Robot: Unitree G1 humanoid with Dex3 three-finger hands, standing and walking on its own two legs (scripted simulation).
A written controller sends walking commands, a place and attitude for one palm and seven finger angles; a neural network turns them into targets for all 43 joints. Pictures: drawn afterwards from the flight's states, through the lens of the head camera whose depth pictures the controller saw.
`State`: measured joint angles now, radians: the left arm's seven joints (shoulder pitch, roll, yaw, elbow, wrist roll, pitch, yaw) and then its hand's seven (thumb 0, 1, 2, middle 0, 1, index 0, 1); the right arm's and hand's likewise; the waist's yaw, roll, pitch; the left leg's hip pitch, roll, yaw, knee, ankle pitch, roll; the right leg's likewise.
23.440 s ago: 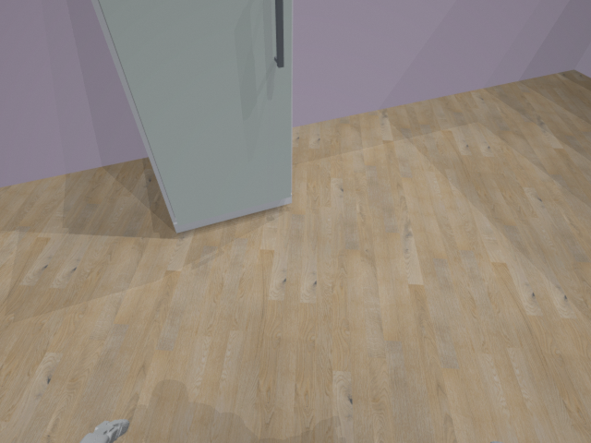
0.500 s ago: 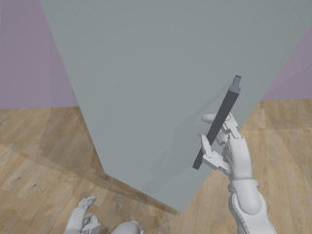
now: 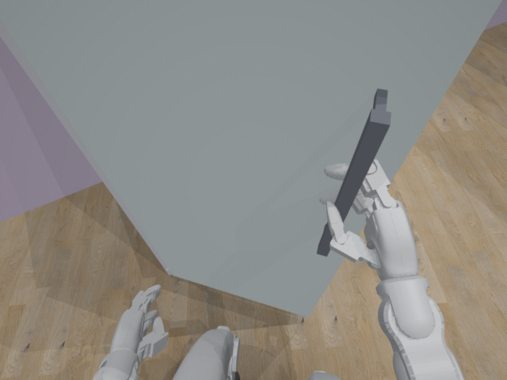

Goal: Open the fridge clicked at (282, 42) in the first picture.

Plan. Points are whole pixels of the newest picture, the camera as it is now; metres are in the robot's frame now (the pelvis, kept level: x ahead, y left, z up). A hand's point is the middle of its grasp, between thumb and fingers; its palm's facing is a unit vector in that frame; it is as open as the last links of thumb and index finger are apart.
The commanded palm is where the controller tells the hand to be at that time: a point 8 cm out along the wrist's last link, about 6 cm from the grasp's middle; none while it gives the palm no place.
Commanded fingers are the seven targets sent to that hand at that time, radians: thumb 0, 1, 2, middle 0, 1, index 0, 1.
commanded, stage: walk backward, drawing the door open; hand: right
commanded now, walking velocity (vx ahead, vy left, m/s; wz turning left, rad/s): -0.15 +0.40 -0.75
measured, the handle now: (344, 193) +0.34 -0.08 +0.13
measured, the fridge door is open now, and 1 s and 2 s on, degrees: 46 78 74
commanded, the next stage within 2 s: stop walking and hold the door back in 0.86 s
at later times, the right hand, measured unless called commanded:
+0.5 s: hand (279, 303) +0.20 +0.00 +0.12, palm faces +0.40 +0.89 -0.23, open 6.5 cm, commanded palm +0.15 -0.03 +0.13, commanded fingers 0.00 -0.90 -0.90 0.45 1.40 0.45 1.40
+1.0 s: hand out of the picture +0.11 +0.10 +0.13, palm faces +0.80 +0.54 -0.27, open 6.1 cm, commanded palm +0.06 +0.07 +0.12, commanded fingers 0.00 -0.90 -0.90 0.45 1.40 0.45 1.40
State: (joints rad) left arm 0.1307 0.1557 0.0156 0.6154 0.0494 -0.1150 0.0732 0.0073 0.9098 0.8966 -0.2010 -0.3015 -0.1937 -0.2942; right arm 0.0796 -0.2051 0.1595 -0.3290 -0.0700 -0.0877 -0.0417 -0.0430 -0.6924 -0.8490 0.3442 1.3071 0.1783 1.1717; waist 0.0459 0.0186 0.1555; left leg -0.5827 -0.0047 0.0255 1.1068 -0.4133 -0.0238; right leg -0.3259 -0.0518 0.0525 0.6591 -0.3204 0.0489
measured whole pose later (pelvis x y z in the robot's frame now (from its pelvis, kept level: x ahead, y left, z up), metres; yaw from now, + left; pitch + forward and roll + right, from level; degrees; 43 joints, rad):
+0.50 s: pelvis -0.03 +0.23 +0.00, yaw -23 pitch -2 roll +2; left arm 0.12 0.15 0.02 0.63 0.04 -0.12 0.06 0.01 0.91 0.90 -0.20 -0.30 -0.20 -0.29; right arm 0.09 -0.24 -0.01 -0.36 -0.03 -0.09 -0.06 -0.05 -0.67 -0.85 0.43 1.37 0.24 1.31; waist 0.02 0.00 0.22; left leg -0.50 0.01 0.01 1.01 -0.41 -0.05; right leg -0.36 -0.10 0.07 0.64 -0.26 0.07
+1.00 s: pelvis +0.04 +0.42 +0.01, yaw -46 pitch -1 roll +3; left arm 0.17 0.15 0.00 0.62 0.02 -0.12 0.07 0.01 0.91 0.90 -0.20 -0.30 -0.20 -0.29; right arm 0.17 -0.27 -0.12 -0.33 0.02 -0.06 -0.08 -0.03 -0.69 -0.82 0.45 1.39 0.30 1.36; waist -0.02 -0.05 0.17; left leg -0.40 0.01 0.02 0.77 -0.39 -0.05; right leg -0.34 -0.14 0.11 0.55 -0.20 0.08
